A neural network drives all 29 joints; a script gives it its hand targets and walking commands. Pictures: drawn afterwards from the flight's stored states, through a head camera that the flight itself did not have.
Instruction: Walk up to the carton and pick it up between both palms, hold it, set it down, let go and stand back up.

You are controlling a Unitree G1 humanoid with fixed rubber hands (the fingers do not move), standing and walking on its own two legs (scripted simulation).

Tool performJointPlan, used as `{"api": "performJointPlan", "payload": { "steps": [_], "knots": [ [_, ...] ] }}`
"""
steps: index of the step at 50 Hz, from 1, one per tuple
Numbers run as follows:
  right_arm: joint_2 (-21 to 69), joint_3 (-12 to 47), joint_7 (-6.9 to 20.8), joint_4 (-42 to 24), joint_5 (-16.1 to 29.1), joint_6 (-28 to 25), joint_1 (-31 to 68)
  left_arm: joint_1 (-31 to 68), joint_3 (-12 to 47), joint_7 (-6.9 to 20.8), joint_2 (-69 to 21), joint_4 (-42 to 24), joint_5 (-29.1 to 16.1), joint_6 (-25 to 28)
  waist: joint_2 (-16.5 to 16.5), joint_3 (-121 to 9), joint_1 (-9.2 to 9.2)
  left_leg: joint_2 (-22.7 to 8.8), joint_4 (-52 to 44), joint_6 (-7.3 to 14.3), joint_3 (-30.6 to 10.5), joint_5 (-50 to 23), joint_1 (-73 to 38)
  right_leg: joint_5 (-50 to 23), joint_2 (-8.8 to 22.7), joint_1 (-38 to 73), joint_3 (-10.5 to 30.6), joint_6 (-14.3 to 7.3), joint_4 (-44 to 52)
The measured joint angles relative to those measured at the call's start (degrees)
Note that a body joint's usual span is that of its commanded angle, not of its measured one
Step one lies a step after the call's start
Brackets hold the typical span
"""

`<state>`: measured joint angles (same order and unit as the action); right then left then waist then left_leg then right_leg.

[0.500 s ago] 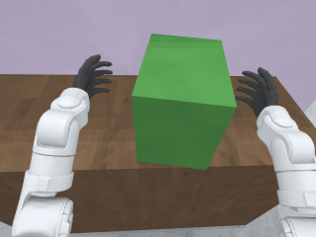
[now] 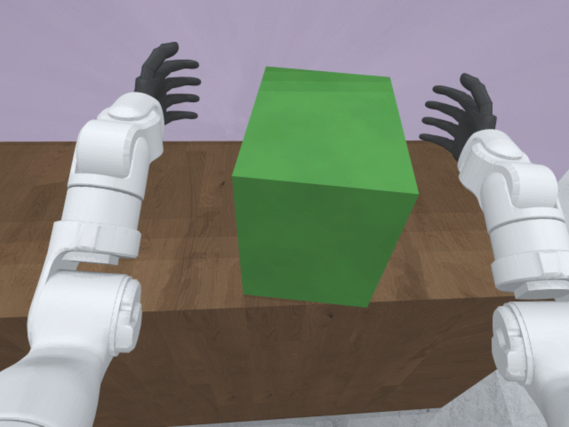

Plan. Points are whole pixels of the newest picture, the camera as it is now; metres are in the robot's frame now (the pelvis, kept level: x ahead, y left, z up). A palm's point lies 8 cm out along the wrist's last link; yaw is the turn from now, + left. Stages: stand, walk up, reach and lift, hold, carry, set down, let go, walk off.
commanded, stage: reach and lift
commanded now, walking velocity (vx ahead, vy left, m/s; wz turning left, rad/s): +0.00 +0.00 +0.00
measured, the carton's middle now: (316, 186) +0.46 -0.02 +0.10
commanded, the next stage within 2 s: none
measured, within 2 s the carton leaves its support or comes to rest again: neither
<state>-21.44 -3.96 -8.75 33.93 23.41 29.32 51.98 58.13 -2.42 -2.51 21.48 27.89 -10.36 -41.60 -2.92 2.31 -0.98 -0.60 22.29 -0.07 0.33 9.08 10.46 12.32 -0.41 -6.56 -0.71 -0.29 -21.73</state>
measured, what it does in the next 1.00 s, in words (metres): stands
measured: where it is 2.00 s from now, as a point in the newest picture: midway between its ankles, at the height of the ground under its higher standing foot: outside the picture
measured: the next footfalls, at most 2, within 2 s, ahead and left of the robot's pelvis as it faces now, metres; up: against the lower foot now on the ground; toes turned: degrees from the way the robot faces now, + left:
none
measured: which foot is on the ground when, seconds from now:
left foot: down 0.00-1.00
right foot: down 0.00-1.00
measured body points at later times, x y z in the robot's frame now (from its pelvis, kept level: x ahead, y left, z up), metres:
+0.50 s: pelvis +0.01 +0.00 +0.00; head +0.00 +0.03 +0.45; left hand +0.44 +0.18 +0.17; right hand +0.43 -0.20 +0.18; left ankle +0.04 +0.12 -0.74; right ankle +0.00 -0.12 -0.74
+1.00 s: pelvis +0.01 +0.00 +0.00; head +0.01 +0.02 +0.45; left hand +0.45 +0.15 +0.14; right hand +0.43 -0.19 +0.15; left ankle +0.04 +0.12 -0.74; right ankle +0.00 -0.12 -0.74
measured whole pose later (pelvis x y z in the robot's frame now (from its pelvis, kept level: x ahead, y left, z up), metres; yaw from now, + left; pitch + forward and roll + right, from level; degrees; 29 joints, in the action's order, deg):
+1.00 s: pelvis +0.01 +0.00 +0.00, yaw +0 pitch -2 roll +0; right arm -11.7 -4.0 -9.2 52.1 14.0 9.5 48.1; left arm 49.2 -2.4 -4.5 10.3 48.7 -10.4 -14.9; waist -2.2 0.6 -1.0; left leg -0.9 22.3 -0.5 0.3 9.8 10.8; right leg 12.7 -0.7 -6.6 -0.7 -0.2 -21.0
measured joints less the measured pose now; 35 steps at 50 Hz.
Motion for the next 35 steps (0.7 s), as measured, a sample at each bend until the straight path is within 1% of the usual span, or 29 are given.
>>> {"api": "performJointPlan", "payload": {
  "steps": [4, 9, 15, 20, 24, 28, 32, 35],
  "knots": [
    [-0.01, -0.01, 0.75, 4.74, 0.00, -1.24, 2.51, 1.46, 0.01, 0.01, -0.37, 3.16, -0.01, 1.96, 0.00, -0.87, 0.01, -0.03, 0.00, 0.00, -0.01, 0.16, 0.12, 0.01, -0.04, 0.02, 0.00, 0.00, 0.30],
    [0.00, -0.01, 0.86, 9.10, -0.06, -3.17, 2.90, 1.44, 0.01, 0.01, -1.38, 7.93, -0.01, 4.51, 0.00, -1.72, 0.00, -0.04, 0.00, 0.00, -0.01, 0.36, 0.27, 0.01, -0.04, 0.01, 0.00, 0.00, 0.62],
    [0.98, 0.00, 0.86, 11.28, -0.44, -5.79, 1.65, -3.09, 0.02, 0.16, -2.97, 10.15, -0.01, 8.93, 0.00, -1.72, 0.01, -0.04, 0.00, 0.00, -0.01, 0.39, 0.30, 0.01, -0.04, 0.02, 0.00, 0.04, 0.70],
    [3.00, 0.00, 0.85, 11.42, -2.24, -8.78, -0.54, -7.84, 0.02, 0.16, -4.70, 10.15, -0.02, 12.73, 0.00, -1.72, 0.01, -0.06, 0.00, 0.00, -0.01, 0.40, 0.31, 0.01, -0.06, 0.01, 0.00, 0.04, 0.73],
    [4.85, 0.00, 0.85, 12.46, -4.43, -10.83, -1.94, -9.67, 0.02, 0.09, -6.02, 10.22, -0.01, 15.57, 0.00, -1.72, 0.01, -0.06, 0.00, 0.00, -0.01, 0.38, 0.31, 0.01, -0.06, 0.01, 0.00, 0.04, 0.73],
    [6.58, 0.01, 0.84, 15.16, -6.51, -12.41, -2.48, -8.59, 0.00, -0.45, -7.11, 13.66, 0.00, 18.26, 0.01, -1.73, -0.01, -0.06, 0.00, 0.00, -0.01, 0.41, 0.31, 0.02, -0.07, 0.00, 0.00, 0.04, 0.73],
    [8.17, 0.00, 0.85, 16.21, -8.69, -14.66, -3.18, -7.01, 0.01, -0.78, -8.21, 17.82, 0.00, 21.23, 0.01, -1.73, 0.00, -0.06, 0.00, -0.01, -0.01, 0.50, 0.32, 0.11, -0.07, 0.00, 0.00, 0.04, 0.73],
    [8.92, -0.01, 0.82, 17.31, -9.41, -16.39, -3.23, -6.65, 0.01, -1.14, -8.97, 19.35, -0.01, 22.95, 0.03, -1.73, 0.00, -0.06, 0.00, -0.04, -0.02, 0.61, 0.31, 0.22, -0.07, 0.00, 0.00, 0.04, 0.73]
  ]
}}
